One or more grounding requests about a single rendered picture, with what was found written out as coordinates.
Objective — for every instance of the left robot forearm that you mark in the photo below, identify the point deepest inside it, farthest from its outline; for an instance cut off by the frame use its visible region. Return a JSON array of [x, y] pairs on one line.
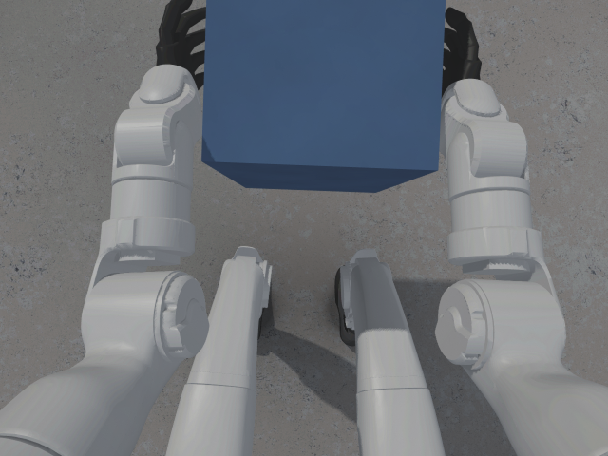
[[152, 177]]

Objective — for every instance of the carton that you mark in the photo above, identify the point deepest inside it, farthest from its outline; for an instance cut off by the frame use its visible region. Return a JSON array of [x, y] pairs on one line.
[[323, 95]]

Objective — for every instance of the robot right hand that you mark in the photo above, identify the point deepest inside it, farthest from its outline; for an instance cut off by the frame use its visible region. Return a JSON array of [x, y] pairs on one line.
[[462, 61]]

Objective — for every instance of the left robot upper arm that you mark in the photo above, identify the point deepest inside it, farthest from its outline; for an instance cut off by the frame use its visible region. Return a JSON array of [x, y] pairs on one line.
[[137, 329]]

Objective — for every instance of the right robot upper arm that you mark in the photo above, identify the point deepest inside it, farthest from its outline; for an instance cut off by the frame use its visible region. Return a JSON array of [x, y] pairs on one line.
[[509, 338]]

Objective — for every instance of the robot right thigh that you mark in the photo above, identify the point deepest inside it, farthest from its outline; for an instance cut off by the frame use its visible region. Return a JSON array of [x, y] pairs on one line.
[[394, 409]]

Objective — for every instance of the robot left hand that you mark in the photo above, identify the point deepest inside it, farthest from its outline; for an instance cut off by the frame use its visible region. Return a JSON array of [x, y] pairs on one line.
[[175, 46]]

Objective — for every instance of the robot left foot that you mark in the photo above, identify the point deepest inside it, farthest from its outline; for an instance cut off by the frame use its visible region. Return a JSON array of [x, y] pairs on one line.
[[259, 325]]

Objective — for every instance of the right robot forearm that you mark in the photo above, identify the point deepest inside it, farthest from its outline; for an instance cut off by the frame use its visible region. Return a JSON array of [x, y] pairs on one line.
[[489, 189]]

